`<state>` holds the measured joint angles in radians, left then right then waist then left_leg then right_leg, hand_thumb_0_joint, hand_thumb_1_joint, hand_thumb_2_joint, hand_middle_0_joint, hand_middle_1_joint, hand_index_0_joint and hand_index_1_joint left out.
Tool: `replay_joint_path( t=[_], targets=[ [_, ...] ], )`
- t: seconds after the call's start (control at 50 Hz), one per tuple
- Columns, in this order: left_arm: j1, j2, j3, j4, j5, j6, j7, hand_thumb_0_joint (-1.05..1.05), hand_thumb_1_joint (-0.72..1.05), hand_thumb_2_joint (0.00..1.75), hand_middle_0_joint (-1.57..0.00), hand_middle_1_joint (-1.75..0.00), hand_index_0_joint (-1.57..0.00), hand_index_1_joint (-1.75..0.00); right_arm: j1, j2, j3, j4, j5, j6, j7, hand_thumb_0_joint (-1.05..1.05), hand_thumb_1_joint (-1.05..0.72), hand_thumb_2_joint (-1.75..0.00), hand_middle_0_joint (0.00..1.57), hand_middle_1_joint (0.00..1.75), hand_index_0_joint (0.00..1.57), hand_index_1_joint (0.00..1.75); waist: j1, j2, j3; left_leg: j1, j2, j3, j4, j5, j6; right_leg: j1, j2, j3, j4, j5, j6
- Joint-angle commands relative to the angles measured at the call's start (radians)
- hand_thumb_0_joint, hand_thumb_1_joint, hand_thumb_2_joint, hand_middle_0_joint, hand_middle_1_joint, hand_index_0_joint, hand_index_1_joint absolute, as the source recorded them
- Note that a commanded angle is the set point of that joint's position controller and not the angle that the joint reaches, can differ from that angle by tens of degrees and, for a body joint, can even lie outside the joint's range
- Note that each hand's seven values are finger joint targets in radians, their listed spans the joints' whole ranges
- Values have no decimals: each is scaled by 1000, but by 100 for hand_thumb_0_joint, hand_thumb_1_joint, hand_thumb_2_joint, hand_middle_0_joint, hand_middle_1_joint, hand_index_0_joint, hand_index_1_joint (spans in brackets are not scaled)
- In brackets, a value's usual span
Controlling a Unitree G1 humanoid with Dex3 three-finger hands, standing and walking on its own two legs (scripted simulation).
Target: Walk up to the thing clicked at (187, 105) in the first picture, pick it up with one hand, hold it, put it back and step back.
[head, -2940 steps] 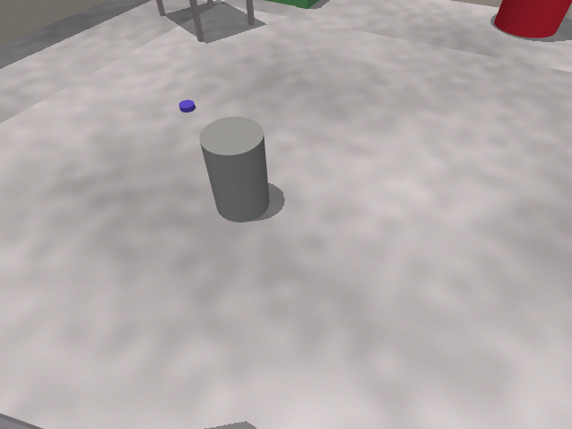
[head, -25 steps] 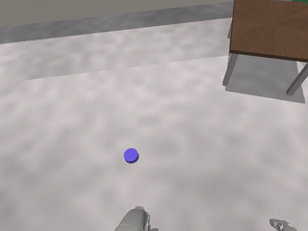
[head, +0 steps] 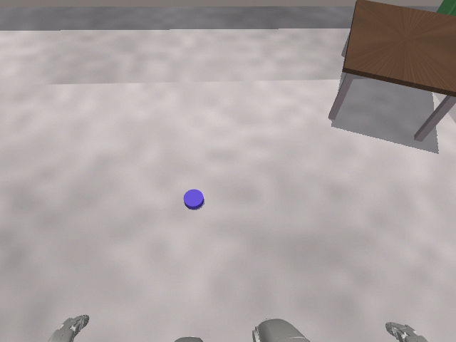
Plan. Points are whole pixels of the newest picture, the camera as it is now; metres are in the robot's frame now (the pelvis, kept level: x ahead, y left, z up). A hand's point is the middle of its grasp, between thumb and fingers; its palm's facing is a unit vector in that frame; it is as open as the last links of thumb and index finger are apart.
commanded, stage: step back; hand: left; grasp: from above
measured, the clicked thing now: (193, 199) +0.79 +0.18 -0.75
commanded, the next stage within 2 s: stand in 1.80 s
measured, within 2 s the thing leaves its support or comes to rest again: neither
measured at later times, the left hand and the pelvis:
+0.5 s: hand out of the picture -0.06 +0.26 -0.13, palm faces +0.03 -0.89 -0.46, open 7.3 cm; pelvis -0.18 -0.02 -0.01, yaw +3 degrees
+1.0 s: hand out of the picture -0.27 +0.25 -0.14, palm faces +0.00 -0.92 -0.40, open 7.3 cm; pelvis -0.32 -0.02 +0.00, yaw -1 degrees
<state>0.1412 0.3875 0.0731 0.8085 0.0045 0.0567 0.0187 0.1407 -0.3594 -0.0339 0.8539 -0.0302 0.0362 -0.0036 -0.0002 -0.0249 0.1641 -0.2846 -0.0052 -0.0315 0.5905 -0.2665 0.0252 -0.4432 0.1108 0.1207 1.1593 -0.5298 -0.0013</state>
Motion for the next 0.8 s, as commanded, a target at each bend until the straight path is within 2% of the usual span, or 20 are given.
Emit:
replay_joint_path(
  t=[0.0,0.06,0.12,0.14,0.16,0.18,0.2,0.24,0.3,0.38,0.46,0.5,0.52,0.54,0.56,0.58,0.62,0.66,0.72,0.78],
  targets=[
    [35,173,58,-66,9,-35,11,0,90,90,-20,-30,-20,-30,6,-257,-77,-86,-2,-21,-20,0,-90,-90,20,30,20,30,-25,180,-172,171,250,-205,-107,524,240,-6,-44,-15,-140,-20,33],
    [60,163,54,-48,12,-44,8,0,90,90,-20,-30,-20,-30,4,-276,-85,-91,-1,-12,-16,0,-90,-90,20,30,20,30,-23,230,-225,190,239,-203,-76,459,199,82,-82,-74,-413,39,19],
    [174,170,54,19,26,-58,10,0,90,90,-20,-30,-20,-30,-50,-279,-83,-101,18,9,-10,0,-90,-90,20,30,20,30,37,193,-268,53,188,-157,9,285,118,301,-81,-115,-752,319,-16],
    [170,223,71,13,39,-65,10,0,90,90,-20,-30,-20,-30,-42,-235,-69,-105,27,12,-7,0,-90,-90,20,30,20,30,33,69,-240,-126,106,-154,89,92,59,361,-179,71,-764,292,-48],
    [125,341,99,-5,32,-59,5,0,90,90,-20,-30,-20,-30,-88,-187,-61,-126,34,10,-14,0,-90,-90,20,30,20,30,62,-228,-180,-245,-98,-66,302,-231,-7,242,-413,359,-853,340,-201],
    [69,394,106,-46,39,-63,6,0,90,90,-20,-30,-20,-30,-89,-226,-78,-120,23,18,-26,0,-90,-90,20,30,20,30,76,-240,-128,-189,-77,-144,546,-365,-33,39,-558,520,-884,384,-320],
    [6,342,91,-68,32,-68,13,0,90,90,-20,-30,-20,-30,-62,-258,-85,-102,24,24,-23,0,-90,-90,20,30,20,30,28,-137,-108,-169,-70,-216,669,-309,-31,1,-523,428,-862,416,-298],
    [-114,257,74,-83,33,-62,19,0,90,90,-20,-30,-20,-30,37,-235,-80,-53,38,18,-22,0,-90,-90,20,30,20,30,-44,-59,-105,-180,-125,-177,684,-201,-32,61,-356,133,-753,532,-193],
    [-30,230,69,-82,39,-57,20,0,90,90,-20,-30,-20,-30,49,-231,-66,-45,27,12,-25,0,-90,-90,20,30,20,30,17,-86,-135,-184,-111,-130,618,-217,-59,183,-330,85,-707,584,-185],
    [70,243,73,-62,38,-47,35,0,90,90,-20,-30,-20,-30,-5,-210,-61,-79,12,8,-27,0,-90,-90,20,30,20,30,81,-152,-192,-221,-55,-93,354,-300,-63,403,-386,137,-659,713,-211],
    [12,273,68,-78,21,-34,33,0,90,90,-20,-30,-20,-30,112,-221,-73,-30,7,14,-12,0,-90,-90,20,30,20,30,24,-194,-251,-21,-30,6,102,-231,-30,311,-379,121,-653,640,-173],
    [-22,265,54,-80,15,-24,31,0,90,90,-20,-30,-20,-30,191,-221,-83,8,2,17,1,0,-90,-90,20,30,20,30,-30,-145,-259,133,-34,42,-105,-62,7,194,-335,72,-608,476,-104],
    [-5,233,44,-76,14,-20,30,0,90,90,-20,-30,-20,-30,174,-248,-94,0,-13,17,6,0,-90,-90,20,30,20,30,-36,-28,-235,137,53,-101,-190,-61,50,105,-270,29,-509,341,-59],
    [-30,189,30,-91,9,-27,33,0,90,90,-20,-30,-20,-30,105,-347,-107,-22,-20,18,13,0,-90,-90,20,30,20,30,-33,245,-202,126,291,-408,-269,40,162,-82,-102,-119,-320,74,-11],
    [-115,233,60,-96,19,-30,45,0,90,90,-20,-30,-20,-30,53,-410,-120,-49,-12,17,17,0,-90,-90,20,30,20,30,-79,312,-163,-86,408,-527,-330,103,296,-4,-49,-74,-67,-154,8],
    [-116,233,63,-67,20,-23,44,0,90,90,-20,-30,-20,-30,-4,-354,-106,-49,-18,5,11,0,-90,-90,20,30,20,30,-43,195,-124,-147,371,-439,-294,201,273,38,-29,27,61,-113,-4],
    [-5,203,58,-25,-4,-18,37,0,90,90,-20,-30,-20,-30,-82,-287,-74,-70,-26,1,-4,0,-90,-90,20,30,20,30,35,118,-123,-80,238,-231,-196,369,189,-19,-1,56,151,-15,-17],
    [61,205,58,-2,-1,-25,27,0,90,90,-20,-30,-20,-30,-97,-260,-69,-72,-14,0,-7,0,-90,-90,20,30,20,30,57,185,-118,5,223,-178,-157,377,189,-15,-35,7,52,16,-5],
    [20,173,43,-9,14,-51,9,0,90,90,-20,-30,-20,-30,7,-250,-76,-49,-11,-10,-10,0,-90,-90,20,30,20,30,-12,186,-175,170,239,-201,-130,263,197,27,-84,-43,-300,-5,17],
    [55,160,36,35,24,-73,6,0,90,90,-20,-30,-20,-30,9,-270,-79,-33,-8,-2,-4,0,-90,-90,20,30,20,30,-6,185,-195,118,216,-183,-93,98,161,206,-71,-127,-679,101,-6]
  ],
)
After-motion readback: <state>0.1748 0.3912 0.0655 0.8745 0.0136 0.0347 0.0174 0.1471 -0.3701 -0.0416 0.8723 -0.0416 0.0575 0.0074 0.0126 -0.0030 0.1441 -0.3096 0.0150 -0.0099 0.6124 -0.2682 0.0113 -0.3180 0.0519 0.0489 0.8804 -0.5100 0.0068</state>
